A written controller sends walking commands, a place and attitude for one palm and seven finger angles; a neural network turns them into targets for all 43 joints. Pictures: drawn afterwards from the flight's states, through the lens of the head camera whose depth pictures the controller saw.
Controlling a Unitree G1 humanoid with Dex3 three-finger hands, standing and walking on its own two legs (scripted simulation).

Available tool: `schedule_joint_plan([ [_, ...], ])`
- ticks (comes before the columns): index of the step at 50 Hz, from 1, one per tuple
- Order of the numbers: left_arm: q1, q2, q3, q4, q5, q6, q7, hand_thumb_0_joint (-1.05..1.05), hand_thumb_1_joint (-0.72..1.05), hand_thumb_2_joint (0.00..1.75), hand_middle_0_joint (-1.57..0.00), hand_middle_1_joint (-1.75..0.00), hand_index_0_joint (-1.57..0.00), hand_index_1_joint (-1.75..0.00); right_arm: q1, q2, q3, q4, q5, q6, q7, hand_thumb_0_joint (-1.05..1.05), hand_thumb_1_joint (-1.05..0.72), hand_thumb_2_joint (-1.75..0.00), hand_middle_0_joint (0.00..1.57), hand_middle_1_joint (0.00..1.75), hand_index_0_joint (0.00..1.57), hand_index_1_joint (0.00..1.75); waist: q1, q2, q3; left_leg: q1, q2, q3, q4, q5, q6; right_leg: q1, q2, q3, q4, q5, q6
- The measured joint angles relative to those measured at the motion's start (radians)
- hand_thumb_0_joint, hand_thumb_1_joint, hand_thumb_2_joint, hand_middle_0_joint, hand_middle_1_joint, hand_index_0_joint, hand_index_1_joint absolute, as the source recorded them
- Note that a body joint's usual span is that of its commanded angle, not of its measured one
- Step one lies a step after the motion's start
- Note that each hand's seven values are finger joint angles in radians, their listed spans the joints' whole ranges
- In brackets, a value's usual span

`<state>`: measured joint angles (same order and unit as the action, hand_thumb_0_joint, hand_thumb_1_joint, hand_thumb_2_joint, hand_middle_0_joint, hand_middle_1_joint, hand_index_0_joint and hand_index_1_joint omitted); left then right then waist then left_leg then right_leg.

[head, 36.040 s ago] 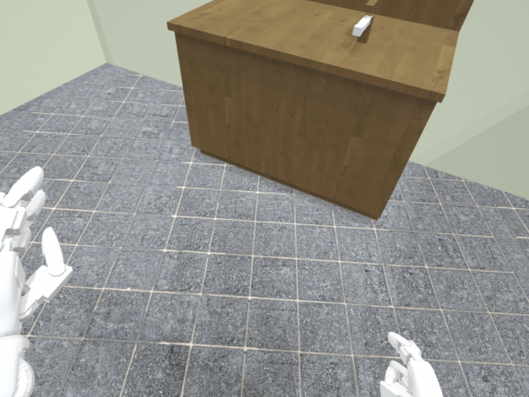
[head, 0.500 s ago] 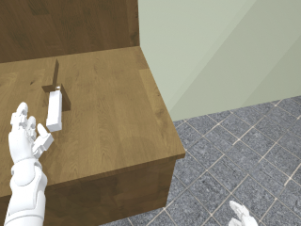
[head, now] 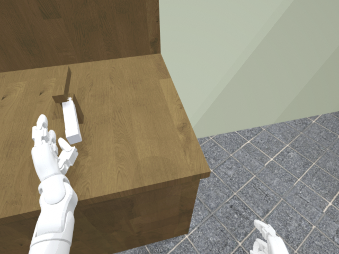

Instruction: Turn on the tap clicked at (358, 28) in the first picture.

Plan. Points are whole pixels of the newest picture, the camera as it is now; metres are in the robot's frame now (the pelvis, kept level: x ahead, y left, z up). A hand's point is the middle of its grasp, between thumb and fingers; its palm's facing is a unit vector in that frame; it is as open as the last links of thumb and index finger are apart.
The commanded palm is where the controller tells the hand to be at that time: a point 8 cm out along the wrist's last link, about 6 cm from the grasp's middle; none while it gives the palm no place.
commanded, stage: push the lever round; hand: left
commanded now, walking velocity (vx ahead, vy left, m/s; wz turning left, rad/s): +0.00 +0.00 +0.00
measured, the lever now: (73, 135) +0.36 +0.26 +0.09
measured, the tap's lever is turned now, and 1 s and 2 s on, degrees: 10 42 71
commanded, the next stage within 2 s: none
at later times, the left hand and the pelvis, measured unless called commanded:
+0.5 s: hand (98, 139) +0.35 +0.20 +0.09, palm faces +0.64 -0.77 -0.06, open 7.7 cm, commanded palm +0.30 +0.23 +0.09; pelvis +0.00 -0.01 +0.00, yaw +0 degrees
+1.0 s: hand (110, 131) +0.38 +0.18 +0.09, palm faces +0.72 -0.69 -0.07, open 7.7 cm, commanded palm +0.33 +0.20 +0.09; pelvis +0.01 -0.01 +0.00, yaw +0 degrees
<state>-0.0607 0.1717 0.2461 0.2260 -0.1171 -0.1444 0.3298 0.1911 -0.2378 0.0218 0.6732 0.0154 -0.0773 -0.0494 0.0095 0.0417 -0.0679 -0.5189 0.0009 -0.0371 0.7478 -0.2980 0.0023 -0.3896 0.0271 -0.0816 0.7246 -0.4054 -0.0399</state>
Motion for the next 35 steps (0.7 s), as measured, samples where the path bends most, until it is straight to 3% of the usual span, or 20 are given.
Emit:
schedule_joint_plan([
  [19,-0.109,-0.076,-0.095,0.041,0.075,0.056,0.196,0.02,0.94,0.92,-0.15,-0.15,-0.15,-0.15,-0.031,0.008,-0.001,0.015,-0.016,0.057,0.005,0.01,-0.91,-0.9,0.2,0.3,0.2,0.3,-0.006,0.0,0.006,-0.012,-0.005,-0.012,0.006,0.007,-0.004,-0.01,-0.003,-0.012,0.011,-0.001,-0.004],
  [27,-0.177,-0.092,-0.082,0.099,0.098,0.107,0.278,0.01,0.92,0.91,-0.15,-0.15,-0.16,-0.15,-0.034,0.022,-0.004,0.015,-0.026,0.105,0.009,0.01,-0.91,-0.9,0.2,0.3,0.2,0.3,-0.022,-0.004,-0.007,-0.012,0.004,-0.008,-0.005,0.009,-0.01,-0.013,0.005,-0.007,0.0,0.004,-0.01],
  [35,-0.177,-0.122,-0.087,0.105,0.12,0.108,0.341,0.02,0.92,0.91,-0.15,-0.15,-0.16,-0.15,-0.019,0.013,-0.022,0.023,-0.034,0.124,0.023,0.01,-0.91,-0.9,0.2,0.3,0.2,0.3,-0.018,0.002,-0.016,-0.005,0.007,-0.009,0.0,-0.002,-0.013,-0.005,0.009,-0.007,0.001,-0.005,-0.013],
])
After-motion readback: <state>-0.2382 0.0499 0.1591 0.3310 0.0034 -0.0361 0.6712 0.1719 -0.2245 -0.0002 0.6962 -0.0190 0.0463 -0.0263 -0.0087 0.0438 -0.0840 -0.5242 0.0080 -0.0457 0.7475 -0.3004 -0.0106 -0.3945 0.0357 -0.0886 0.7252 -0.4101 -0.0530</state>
